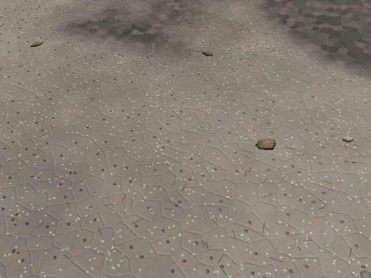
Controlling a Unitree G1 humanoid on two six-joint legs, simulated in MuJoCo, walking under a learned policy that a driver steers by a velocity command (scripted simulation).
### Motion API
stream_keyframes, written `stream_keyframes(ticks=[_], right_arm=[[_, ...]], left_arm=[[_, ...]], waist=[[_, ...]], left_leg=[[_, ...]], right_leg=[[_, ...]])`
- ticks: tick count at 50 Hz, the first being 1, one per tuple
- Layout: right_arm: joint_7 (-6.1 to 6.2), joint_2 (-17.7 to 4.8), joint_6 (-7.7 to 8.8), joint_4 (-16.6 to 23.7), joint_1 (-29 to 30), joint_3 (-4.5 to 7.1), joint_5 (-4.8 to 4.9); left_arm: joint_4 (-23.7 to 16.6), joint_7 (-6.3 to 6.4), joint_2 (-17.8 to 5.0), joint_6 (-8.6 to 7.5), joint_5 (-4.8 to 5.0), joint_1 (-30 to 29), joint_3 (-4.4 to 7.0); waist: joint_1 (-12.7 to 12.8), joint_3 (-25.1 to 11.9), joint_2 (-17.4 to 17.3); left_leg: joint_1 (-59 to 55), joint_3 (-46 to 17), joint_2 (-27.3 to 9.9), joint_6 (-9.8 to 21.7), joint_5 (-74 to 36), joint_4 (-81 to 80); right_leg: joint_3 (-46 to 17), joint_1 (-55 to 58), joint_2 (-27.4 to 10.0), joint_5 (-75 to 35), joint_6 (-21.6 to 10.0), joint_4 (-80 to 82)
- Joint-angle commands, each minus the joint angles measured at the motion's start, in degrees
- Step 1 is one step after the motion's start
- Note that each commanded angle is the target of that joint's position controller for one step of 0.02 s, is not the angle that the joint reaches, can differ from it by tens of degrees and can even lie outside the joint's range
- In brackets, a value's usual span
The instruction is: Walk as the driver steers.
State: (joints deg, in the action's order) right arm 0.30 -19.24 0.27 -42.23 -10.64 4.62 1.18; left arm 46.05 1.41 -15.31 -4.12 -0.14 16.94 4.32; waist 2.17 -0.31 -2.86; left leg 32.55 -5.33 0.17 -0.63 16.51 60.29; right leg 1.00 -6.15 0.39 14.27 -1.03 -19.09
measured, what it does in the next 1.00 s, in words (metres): walks ahead, turning right: left foot, then right foot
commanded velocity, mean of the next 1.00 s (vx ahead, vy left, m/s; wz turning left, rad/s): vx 0.46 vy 0.00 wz -0.34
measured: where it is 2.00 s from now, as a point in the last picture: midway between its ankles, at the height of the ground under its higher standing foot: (272, 172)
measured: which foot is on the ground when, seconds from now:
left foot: up 0.00-0.22, down 0.24-0.76, up 0.78-1.00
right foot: down 0.00-0.26, up 0.28-0.74, down 0.76-1.00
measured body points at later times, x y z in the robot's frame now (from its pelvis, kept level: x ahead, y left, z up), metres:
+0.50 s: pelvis +0.21 +0.07 +0.00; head +0.23 +0.08 +0.45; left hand +0.37 +0.34 -0.11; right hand +0.24 -0.21 -0.12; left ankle +0.18 +0.17 -0.75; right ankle +0.26 -0.10 -0.67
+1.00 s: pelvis +0.47 -0.04 +0.00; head +0.50 -0.06 +0.45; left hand +0.67 +0.19 -0.11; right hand +0.53 -0.36 -0.09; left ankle +0.62 +0.11 -0.67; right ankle +0.46 -0.10 -0.75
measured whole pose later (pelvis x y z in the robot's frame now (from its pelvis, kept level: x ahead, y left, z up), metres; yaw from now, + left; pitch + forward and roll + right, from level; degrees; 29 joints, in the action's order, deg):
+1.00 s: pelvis +0.47 -0.04 +0.00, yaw -26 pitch +1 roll +0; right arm 0.1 -18.0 5.7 -39.4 -6.5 2.9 -0.8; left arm 40.0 -0.8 -16.2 -3.0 0.6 17.4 3.7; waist 2.4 3.5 -1.6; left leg 36.1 -4.9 -6.0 -2.7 14.2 57.1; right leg -3.7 -12.7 7.2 9.2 -6.5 -21.2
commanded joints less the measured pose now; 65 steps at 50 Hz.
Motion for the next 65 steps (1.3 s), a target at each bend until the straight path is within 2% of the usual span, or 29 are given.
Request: stream_keyframes(ticks=[1, 4, 8, 11, 12, 13, 14, 15, 16, 18, 20, 25, 32, 35, 37, 38, 39, 40, 41, 42, 44, 48, 53, 58, 61, 62, 63, 64, 65], right_arm=[[-0.57, -1.78, 1.99, 5.48, 6.09, 0.11, 0.04], [-1.18, -0.02, 2.78, 7.26, 10.07, -0.96, -0.7], [-2.31, -0.8, 3.94, 8.33, 12.63, -1.12, 0.18], [-2.08, -4.53, 4.5, 5.82, 3.11, 0.73, 0.63], [-1.36, -7.31, 4.5, 3.65, -5.0, 2.17, 0.41], [-0.39, -11.88, 4.14, 2.46, -15.65, 3.28, -0.94], [-0.82, -13.85, 3.93, 1.74, -16.85, 3.39, -1.86], [-1.19, -8.09, 4.38, 1.98, -13.81, 1.88, -1.68], [-1.24, -5.31, 4.65, 2.01, -9.87, 0.96, -1.02], [-1.44, -1.61, 5.13, 2.01, -3.61, 0.0, -1.22], [-1.24, -0.56, 5.96, 1.27, -1.74, 0.04, -1.88], [-0.49, -2.62, 6.63, -1.05, -2.81, 0.9, -2.02], [0.44, -6.34, 4.82, -3.43, -7.47, 1.91, -0.52], [0.83, -8.77, 3.38, -3.34, -7.47, 2.49, -0.03], [1.18, -10.06, 2.37, -2.74, -6.52, 2.7, 0.4], [1.41, -9.09, 2.61, -2.15, -6.29, 2.12, 0.19], [0.72, -0.26, 3.65, 0.76, -11.41, -0.45, -2.42], [-0.04, -1.8, 6.13, 2.31, -8.97, -1.05, -0.99], [-0.65, -5.86, 7.5, 4.2, -2.11, 0.04, 1.28], [-0.63, -5.32, 8.22, 5.04, -0.46, -0.39, 1.43], [-0.01, -5.73, 7.88, 3.83, -1.66, 0.14, -1.04], [-0.01, -3.62, 5.47, 4.29, -1.66, -0.27, -2.31], [-0.52, -0.8, 5.58, 7.15, 9.7, -1.65, -1.88], [-1.68, -3.65, 6.68, 8.59, 13.2, -0.61, -0.73], [-1.7, -5.26, 7.5, 6.33, 4.9, 0.65, -0.93], [-1.37, -7.17, 7.87, 5.56, -1.38, 1.41, -1.88], [-1.09, -11.74, 7.81, 4.73, -8.61, 2.43, -3.12], [-1.92, -11.56, 7.07, 1.86, -12.71, 2.93, -1.69], [-1.97, -6.65, 6.83, 2.67, -10.22, 1.59, -0.49]], left_arm=[[-2.42, -0.11, -7.86, -1.55, 0.12, 0.75, 1.49], [-1.67, -0.56, -9.58, -1.24, 1.12, 1.36, 1.63], [-0.4, -1.24, -11.99, -0.48, 1.93, 4.53, 1.98], [0.04, -1.2, -12.27, 0.23, 2.26, 3.36, 1.77], [0.03, -1.24, -9.85, 0.08, 1.75, 3.53, 0.9], [-2.06, -1.36, -4.48, -0.19, -0.29, 3.48, -1.03], [-3.49, -0.98, -1.3, -1.06, 1.68, 7.81, -1.67], [-2.66, -0.82, -8.25, -1.24, 3.19, 5.16, 0.2], [-3.47, -0.96, -9.52, -1.1, 3.43, 2.35, 0.81], [-2.84, -0.83, -7.55, -0.15, 2.21, 1.33, 0.84], [-2.37, -1.27, -5.11, 1.0, 2.27, 2.25, 0.55], [-5.37, -1.75, -3.52, 1.83, 1.67, -2.93, -0.02], [-11.52, -4.73, -2.66, 1.37, 1.49, -15.76, -1.29], [-13.12, -5.33, -5.22, 1.69, 1.54, -14.5, -0.09], [-11.03, -4.83, -9.47, 2.23, 1.78, -2.97, 2.32], [-8.67, -3.77, -12.93, 2.85, 1.77, 6.59, 4.27], [-8.21, -2.75, -19.22, 3.02, 2.11, 7.15, 5.3], [-10.73, -3.09, -17.66, 1.88, 1.6, 7.53, 4.36], [-10.29, -3.34, -13.61, 1.0, 1.06, 6.05, 3.24], [-10.13, -3.34, -11.83, 0.42, 1.23, 3.23, 2.71], [-11.62, -3.05, -8.4, 0.03, 0.61, -3.8, 1.56], [-11.29, -1.97, -9.63, -0.25, 0.72, -4.02, 1.75], [-9.46, -0.64, -11.03, 0.75, 1.34, -0.12, 2.1], [-7.84, -0.4, -10.52, 1.62, 1.78, 3.36, 2.06], [-7.55, -0.39, -8.71, 1.97, 1.21, 2.4, 1.53], [-7.87, -0.66, -5.85, 1.78, 0.78, 2.71, 0.44], [-8.74, -0.61, -2.65, 1.39, 1.04, 8.08, -0.66], [-8.55, -0.48, -4.01, 0.93, 2.29, 11.98, -0.91], [-8.14, -0.5, -9.06, 0.86, 2.69, 7.82, 0.17]], waist=[[1.55, 4.56, 9.19], [1.99, 4.99, 9.58], [2.37, 5.72, 10.51], [-4.46, 1.96, 10.21], [-8.31, -3.59, 8.2], [-11.91, -14.5, -1.74], [-8.85, -19.27, -16.5], [-9.48, -11.99, -8.79], [-7.85, -5.48, -7.96], [-4.56, 0.13, -5.16], [-2.71, 1.4, -5.01], [-2.46, 4.48, -0.62], [-6.2, 7.66, 1.5], [-3.5, 3.42, -1.18], [3.46, -3.76, -2.24], [8.47, -8.37, 0.1], [2.32, -12.33, 16.11], [3.56, -23.01, 13.51], [5.57, -16.21, 8.54], [3.26, -9.22, 5.36], [-1.8, -3.64, 2.65], [-3.51, -1.07, 3.51], [0.96, 0.93, 6.27], [1.77, 0.39, 8.33], [-2.6, -1.87, 10.52], [-5.48, -7.57, 8.53], [-5.44, -16.17, -2.7], [-4.97, -17.97, -16.13], [-6.28, -9.99, -7.94]], left_leg=[[12.77, -0.83, -2.4, -1.18, -5.61, -3.78], [6.94, 3.81, -3.89, -1.79, -8.76, -15.71], [-3.78, 6.28, -1.88, -1.07, -6.55, -26.2], [-19.53, 6.6, 0.09, 2.03, -8.47, -33.76], [-31.77, 4.97, -1.45, 3.73, -8.9, -34.22], [-48.68, -9.31, -15.23, 7.51, -6.42, -33.0], [-54.35, -32.72, -25.0, 14.37, 8.37, -42.44], [-47.45, -30.65, -23.16, 13.32, 14.56, -45.48], [-41.28, -22.1, -21.39, 11.46, 12.33, -46.28], [-31.8, -10.64, -16.47, 9.72, 1.24, -49.32], [-27.53, -3.5, -14.57, 9.27, -7.01, -51.57], [-27.39, 6.21, -14.8, 10.6, -18.35, -53.77], [-34.85, 14.99, -16.24, 8.9, -25.42, -52.21], [-39.47, 17.51, -16.5, 7.25, -50.77, -42.66], [-36.81, 18.75, -15.09, 5.65, -60.95, -25.18], [-26.06, 19.04, -12.84, 3.33, -50.56, -10.03], [-0.38, 17.22, -2.98, -0.51, 4.98, 11.79], [8.58, 1.95, 3.15, -0.81, 19.03, 22.67], [14.03, -1.48, -0.33, 0.47, 13.55, 22.33], [13.74, -0.86, -2.85, 1.56, 8.43, 17.21], [6.12, -0.99, -6.42, 1.02, 3.23, 8.26], [1.66, 1.29, -6.44, -2.45, -1.39, -0.94], [-2.92, 2.78, -2.19, -4.11, -20.1, -23.04], [-5.34, 0.3, -0.21, -2.29, -17.5, -31.41], [-14.98, 2.6, -0.17, 1.47, -13.85, -34.86], [-26.28, -1.07, -4.81, 4.6, -13.25, -33.91], [-45.95, -20.0, -16.6, 12.08, -7.93, -34.79], [-51.92, -41.4, -23.67, 17.97, 7.67, -42.24], [-46.71, -38.79, -22.04, 16.17, 16.31, -44.4]], right_leg=[[-12.6, 5.32, -13.79, 4.71, -8.96, 12.73], [-9.17, 2.68, -13.05, -1.15, -9.49, 12.99], [-9.55, -0.71, -14.28, -4.85, -9.83, 10.81], [-9.4, -2.44, -14.27, -15.43, -7.18, 2.45], [-6.06, -6.21, -10.64, -19.38, -4.93, -8.85], [-2.63, -17.59, -6.16, -3.3, -1.82, -29.38], [-4.67, -32.61, 0.79, 19.62, -0.06, -44.71], [-9.45, -36.76, -2.15, 17.07, -0.34, -51.85], [-8.48, -38.57, -4.36, 11.57, -1.2, -52.22], [-7.69, -35.11, -7.56, 3.15, -0.63, -48.5], [-7.28, -31.74, -8.47, -1.23, -0.13, -47.78], [-7.77, -35.98, -7.93, -10.02, 1.37, -37.61], [-0.05, -34.66, -6.17, -15.1, -1.51, -19.21], [4.55, -27.59, -1.35, -7.77, -4.65, -17.8], [6.34, -11.41, 3.35, -4.88, -7.9, -16.1], [1.9, 5.38, 2.89, -6.9, -10.31, -13.08], [-26.34, 25.42, -11.95, -2.07, -18.71, -11.18], [-51.69, 31.42, -19.98, 7.74, -26.02, -0.3], [-44.93, 27.46, -18.58, 6.6, -22.01, 2.82], [-37.17, 18.94, -16.14, 2.93, -19.7, 2.96], [-27.22, 4.3, -11.76, -9.36, -17.11, 3.99], [-20.02, -6.59, -8.9, -19.76, -17.23, 6.61], [-15.28, -10.69, -3.93, -12.09, -12.39, 5.1], [-23.25, -3.58, -6.96, -6.86, -10.86, -1.38], [-23.76, -1.33, -6.76, -13.33, -8.67, -8.53], [-20.71, -4.14, -3.87, -13.98, -6.71, -18.97], [-13.87, -19.17, 3.09, -0.97, -2.53, -37.66], [-11.03, -33.09, 5.17, 19.26, -0.39, -50.9], [-13.15, -38.38, 2.18, 16.12, -0.17, -55.56]])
